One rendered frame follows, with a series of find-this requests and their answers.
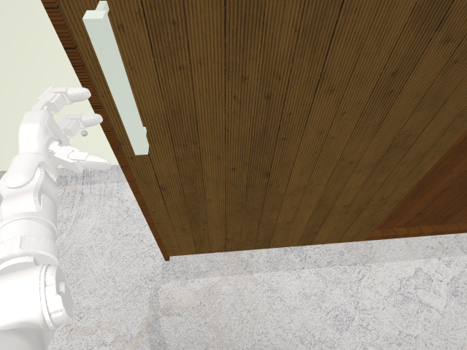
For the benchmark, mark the left robot forearm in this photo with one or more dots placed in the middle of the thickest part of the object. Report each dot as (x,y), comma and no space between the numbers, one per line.
(28,214)

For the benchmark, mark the left robot upper arm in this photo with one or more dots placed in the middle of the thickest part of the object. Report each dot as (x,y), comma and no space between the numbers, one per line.
(34,302)

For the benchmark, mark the wardrobe door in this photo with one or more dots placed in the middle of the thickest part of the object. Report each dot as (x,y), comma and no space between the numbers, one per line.
(439,198)
(280,123)

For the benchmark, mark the handle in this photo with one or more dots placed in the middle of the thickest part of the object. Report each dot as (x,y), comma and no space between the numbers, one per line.
(103,40)

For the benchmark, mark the left robot hand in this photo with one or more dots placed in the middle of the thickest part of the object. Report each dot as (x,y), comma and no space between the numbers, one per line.
(38,130)

